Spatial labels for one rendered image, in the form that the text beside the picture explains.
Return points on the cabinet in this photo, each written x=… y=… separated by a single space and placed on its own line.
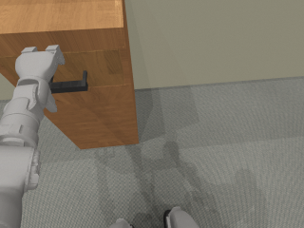
x=102 y=116

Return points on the robot left upper arm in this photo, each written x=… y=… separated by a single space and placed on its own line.
x=19 y=172

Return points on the handle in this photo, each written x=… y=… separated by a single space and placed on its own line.
x=69 y=86

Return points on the drawer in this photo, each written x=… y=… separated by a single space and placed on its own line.
x=103 y=66

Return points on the robot right shin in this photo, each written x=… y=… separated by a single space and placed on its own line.
x=175 y=209

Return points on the left robot hand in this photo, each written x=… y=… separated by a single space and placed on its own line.
x=42 y=64

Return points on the robot left forearm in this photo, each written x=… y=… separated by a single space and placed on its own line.
x=20 y=122

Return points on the right robot thigh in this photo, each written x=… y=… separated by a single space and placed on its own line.
x=180 y=219

